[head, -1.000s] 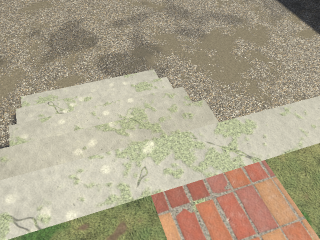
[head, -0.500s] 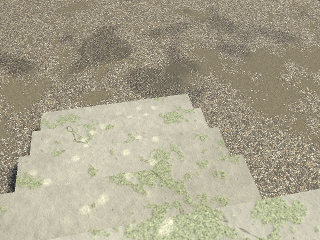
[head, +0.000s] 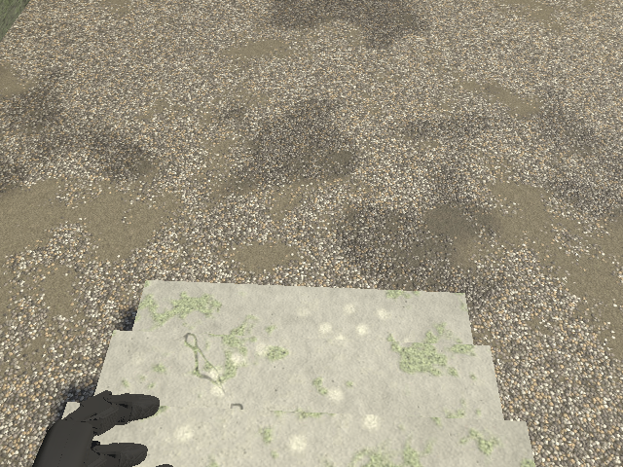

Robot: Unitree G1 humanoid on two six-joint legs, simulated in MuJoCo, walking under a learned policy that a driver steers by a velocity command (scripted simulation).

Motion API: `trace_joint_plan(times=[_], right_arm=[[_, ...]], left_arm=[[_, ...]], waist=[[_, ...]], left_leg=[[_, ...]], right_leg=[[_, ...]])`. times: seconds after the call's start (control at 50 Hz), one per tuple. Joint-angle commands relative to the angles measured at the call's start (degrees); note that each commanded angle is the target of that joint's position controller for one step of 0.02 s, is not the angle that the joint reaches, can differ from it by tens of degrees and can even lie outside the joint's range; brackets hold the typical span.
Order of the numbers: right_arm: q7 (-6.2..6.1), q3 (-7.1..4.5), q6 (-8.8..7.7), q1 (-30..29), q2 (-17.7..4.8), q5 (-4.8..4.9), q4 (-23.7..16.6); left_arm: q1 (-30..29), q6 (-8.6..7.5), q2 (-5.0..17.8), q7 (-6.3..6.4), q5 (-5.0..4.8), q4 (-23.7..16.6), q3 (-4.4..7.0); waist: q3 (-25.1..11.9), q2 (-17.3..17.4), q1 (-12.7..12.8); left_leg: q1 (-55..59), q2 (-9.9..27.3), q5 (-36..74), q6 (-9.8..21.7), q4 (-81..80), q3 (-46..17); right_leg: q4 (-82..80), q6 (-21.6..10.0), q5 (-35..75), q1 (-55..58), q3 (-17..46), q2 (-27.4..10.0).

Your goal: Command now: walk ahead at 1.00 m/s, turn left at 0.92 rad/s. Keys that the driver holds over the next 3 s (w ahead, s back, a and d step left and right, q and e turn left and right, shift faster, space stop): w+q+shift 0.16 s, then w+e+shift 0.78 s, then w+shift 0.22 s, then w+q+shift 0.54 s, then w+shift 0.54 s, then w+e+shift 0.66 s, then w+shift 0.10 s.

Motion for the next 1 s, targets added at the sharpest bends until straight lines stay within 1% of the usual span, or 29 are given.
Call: trace_joint_plan(times=[0.02, 0.06, 0.1, 0.12, 0.14, 0.16, 0.18, 0.2, 0.22, 0.24, 0.26, 0.28, 0.32, 0.38, 0.44, 0.54, 0.58, 0.62, 0.64, 0.66, 0.68, 0.7, 0.72, 0.74, 0.78, 0.84, 0.86, 0.9, 1.0], right_arm=[[-0.94, -0.47, 0.0, 0.3, -5.2, 0.15, -2.8], [-1.7, -0.71, 0.14, -1.6, -6.5, 1.07, -3.5], [-2.87, -0.6, 0.77, -3.6, -6.4, -0.54, -3.5], [-2.98, -0.89, 0.89, -5.7, -7.4, -1.31, -3.5], [-2.98, -1.18, 1.18, -13.1, -8.8, -0.84, -4.3], [-3.37, -0.94, 1.75, -11.3, -4.6, 0.81, -4.9], [-4.08, 0.16, 1.7, -15.6, -2.1, 0.75, -7.0], [-4.09, 1.05, 1.1, 2.8, 1.3, 3.38, -9.5], [-4.42, 2.0, 1.54, 5.0, 1.5, 0.76, -5.4], [-3.56, 1.77, 2.05, 0.0, 0.4, -1.72, -4.8], [-2.39, 1.8, 2.0, -4.3, -1.6, -3.58, -7.2], [-1.64, 1.11, 2.45, -14.1, -3.8, -5.31, -7.9], [-0.49, 2.96, 1.99, -26.5, -0.1, -3.24, -13.4], [1.94, 2.19, 2.23, -16.1, -0.4, -5.13, -6.7], [1.98, 2.85, -0.51, -35.7, -0.7, -3.97, -12.6], [1.07, 3.76, -1.31, -34.9, 3.2, 0.22, -13.3], [-0.38, 3.17, -2.31, -28.1, 3.2, -0.41, -11.7], [-0.86, 0.97, -1.5, -7.5, -1.2, -1.76, -6.0], [-0.54, 0.55, -1.25, -0.5, -4.1, -3.01, -4.7], [0.62, 0.11, -1.83, 1.9, -4.2, -2.2, -4.5], [1.57, 0.26, -1.83, 1.7, -1.2, -1.45, -4.8], [1.12, -1.17, -2.26, -1.1, -3.2, -2.08, -4.7], [1.07, -0.13, -2.76, -4.3, 0.8, -2.78, -5.2], [0.84, -0.15, -4.08, -4.4, 1.1, -2.82, -3.2], [0.26, 0.32, -4.85, -6.7, 2.2, -0.44, -1.0], [-0.23, -0.67, -4.21, -10.6, -2.5, -0.12, -1.2], [-0.54, 0.56, -5.21, -7.9, 4.5, -0.08, 1.5], [-1.31, 1.54, -6.02, -12.7, 4.6, 0.4, 1.7], [-2.54, 1.39, -1.65, -2.0, -2.7, -3.07, 6.5]], left_arm=[[-3.8, -1.33, 3.2, -1.51, -0.27, -4.3, 1.19], [-1.4, -1.77, 1.4, -1.81, -0.81, -3.6, 0.27], [6.2, -1.91, 3.5, -0.06, -2.3, -1.7, 1.1], [14.3, -1.89, 5.3, 1.09, -3.11, 0.1, 1.94], [31.3, -1.75, 7.5, 2.21, -2.87, 4.3, 3.43], [36.2, -1.75, 9.7, 2.59, -1.67, 7.9, 4.55], [39.9, -0.81, 10.4, 1.65, -1.08, 9.0, 4.29], [34.4, -2.0, 9.5, 0.39, 0.25, 8.8, 2.89], [35.4, -1.34, 6.3, -0.29, -0.96, 9.2, 3.39], [36.0, -1.21, 5.6, -0.11, -1.4, 10.1, 3.08], [31.4, -2.05, 10.0, 0.37, -1.13, 9.9, 4.35], [32.0, -2.94, 7.8, 0.33, -1.54, 12.5, 3.71], [29.8, -4.41, 2.3, 0.71, -1.05, 15.2, 1.1], [28.1, -2.42, 9.4, 1.56, -2.15, 15.1, 3.36], [35.4, -3.12, -0.2, 1.8, -4.41, 17.0, 1.22], [40.4, 1.04, 1.1, 2.66, -1.29, 19.5, 1.12], [43.0, 3.39, 1.7, 3.41, 0.21, 21.9, 1.23], [37.6, 3.3, 4.9, 3.39, -1.77, 20.8, 2.6], [38.6, 2.47, 3.1, 3.8, -4.64, 19.2, 2.88], [44.7, 2.18, 1.8, 5.34, -6.13, 17.6, 2.23], [39.1, 2.32, 3.3, 5.2, -3.98, 17.4, 2.22], [33.4, 3.01, 3.4, 4.28, -1.85, 15.9, 2.6], [30.0, 3.17, 5.4, 2.56, 0.38, 16.4, 4.16], [25.1, 3.3, 4.1, 1.86, 1.65, 16.3, 4.75], [19.1, 4.49, -0.6, 0.1, 0.24, 13.9, 4.59], [20.3, 4.88, -0.8, -1.51, 0.9, 13.8, 4.05], [16.1, 3.64, -0.7, -2.17, -0.4, 12.7, 4.32], [14.6, 2.6, -3.1, -3.91, -1.84, 12.9, 2.98], [19.4, 5.3, 3.5, -0.37, -0.43, 15.4, 3.93]], waist=[[-0.4, 2.3, 0.4], [0.1, 3.3, 1.4], [1.3, 5.4, 4.8], [-0.8, 5.5, 9.6], [-7.4, 4.8, 20.8], [-3.7, -5.1, 21.7], [-3.1, -6.4, 23.2], [-10.5, -21.9, 5.6], [-14.2, -14.4, 8.8], [-9.5, -8.5, 9.5], [-6.4, -11.9, 9.0], [5.0, -3.5, 9.9], [12.1, 2.1, 4.8], [3.3, -6.1, 2.0], [7.8, 1.7, 10.4], [5.5, -4.6, 17.1], [3.4, -2.6, 15.3], [-3.1, 1.7, 3.5], [-9.2, 5.2, 3.0], [-17.8, 11.2, 5.1], [-17.5, 4.2, 3.1], [-13.7, 8.1, 2.9], [-5.6, -0.7, 5.8], [1.9, 3.4, 5.8], [9.5, 2.6, 10.5], [4.2, 6.7, 12.2], [5.8, 4.4, 11.8], [4.8, 2.7, 13.9], [4.6, 2.1, 12.1]], left_leg=[[-12.4, 7.8, 23.4, 3.8, 5.2, -10.2], [-19.3, 6.3, 18.2, 1.5, 8.4, -9.8], [-16.2, 4.2, 17.2, -0.1, 19.5, -10.2], [-12.2, 2.8, 20.6, 0.1, 30.6, -9.4], [-19.3, 1.7, 29.2, -0.7, 51.6, -5.3], [-27.0, -3.1, -2.1, -3.1, 77.5, -0.3], [-34.6, -1.9, -19.5, -2.0, 88.1, 1.9], [-50.8, 1.9, -18.9, -3.3, 88.6, 1.5], [-54.4, 6.7, -14.4, -2.7, 88.9, 4.4], [-56.3, 5.9, -10.0, -2.8, 89.8, 6.2], [-60.4, 7.6, -6.1, -2.0, 84.9, 3.8], [-63.8, 9.1, -6.0, -1.8, 78.9, -0.4], [-53.0, 11.4, 12.4, -5.5, 44.4, 2.2], [-25.1, 13.0, 32.6, -7.3, 38.6, 9.8], [-38.3, 13.4, 52.6, -6.1, 15.0, 9.8], [-19.3, 9.6, 49.8, -8.8, -6.4, 12.6], [-10.5, 11.4, 51.1, -9.7, -13.9, 10.9], [18.7, 18.4, 53.1, -7.8, -11.9, 7.2], [35.0, 29.0, 81.3, -4.8, 10.1, 2.6], [46.9, 38.9, 97.0, -0.3, 19.8, -4.6], [40.9, 37.6, 67.8, 2.6, 12.5, -6.1], [30.4, 37.5, 40.8, 7.2, 5.4, -11.1], [13.8, 32.6, 24.8, 5.7, 0.3, -7.3], [4.2, 34.0, 36.3, 5.2, 3.1, -8.0], [-17.3, 30.3, 34.1, 1.1, -0.3, 1.8], [-20.5, 30.1, 37.6, -1.0, 2.7, 7.9], [-19.2, 24.8, 21.6, -4.9, 7.0, 12.8], [-33.7, 19.3, 2.8, -8.9, 7.4, 24.3], [-16.1, 23.5, 48.6, -6.5, 37.7, 25.7]], right_leg=[[-7.4, -0.4, 15.9, 12.9, -3.6, 5.9], [-10.9, -0.1, 18.3, 25.6, -4.0, 7.9], [-16.8, 2.1, 16.4, 31.1, -0.4, 6.5], [-22.5, 2.6, 19.2, 35.0, 1.0, 4.0], [-19.9, 2.9, 29.0, 53.6, -4.4, 3.7], [-33.9, -1.7, 30.0, 56.7, 8.5, -7.4], [-20.3, 1.3, 36.0, 59.1, 2.8, -8.9], [5.3, -1.2, 68.4, 76.7, 11.8, -18.3], [0.8, -2.3, 50.5, 73.2, 15.8, -16.8], [-7.3, -7.2, 26.9, 61.7, 20.1, -15.0], [-15.1, -16.2, -10.1, 51.7, 36.7, -19.3], [-15.4, -17.9, -11.5, 39.8, 38.7, -17.7], [-19.4, -11.0, -10.0, 16.2, 23.6, -8.0], [-17.5, -14.3, -3.5, 6.6, 21.7, -5.1], [-9.6, -12.5, -16.7, 20.7, 18.3, 2.6], [2.8, -9.5, -11.7, 29.4, 16.0, 6.6], [18.5, -10.3, -8.2, 31.7, 14.5, 8.2], [46.9, -10.3, -24.4, 13.1, 9.3, 9.2], [67.4, -8.6, -55.9, -3.0, 5.0, 11.6], [72.2, -6.9, -55.6, -14.5, 2.0, 8.2], [64.7, -6.3, -48.9, -19.2, 0.0, 3.4], [63.5, -6.2, -44.7, -20.0, -1.0, 1.7], [50.8, -6.6, -35.8, -14.9, -0.5, -1.2], [46.9, -6.5, -29.9, -13.5, 1.3, -2.2], [27.6, -3.8, -19.7, -3.6, 0.8, -3.9], [26.4, -5.3, -7.6, 3.8, -8.7, -0.1], [14.1, -7.3, 11.3, 0.6, -3.1, -2.0], [0.5, -7.9, 34.4, 24.3, -10.6, 2.1], [-8.2, -9.7, 6.5, 36.5, -18.8, 9.0]])
Next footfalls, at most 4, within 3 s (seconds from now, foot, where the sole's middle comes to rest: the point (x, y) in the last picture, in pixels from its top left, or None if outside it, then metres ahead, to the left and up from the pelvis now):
0.16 right None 0.29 -0.18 -0.94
0.62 left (253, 460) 0.67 0.07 -1.11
1.04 right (316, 375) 0.99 -0.15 -1.29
1.46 left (305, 309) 1.37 -0.17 -1.47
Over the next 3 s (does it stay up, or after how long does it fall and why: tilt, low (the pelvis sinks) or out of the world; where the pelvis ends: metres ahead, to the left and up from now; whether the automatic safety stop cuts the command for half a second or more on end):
stays up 2.66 -0.32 -0.88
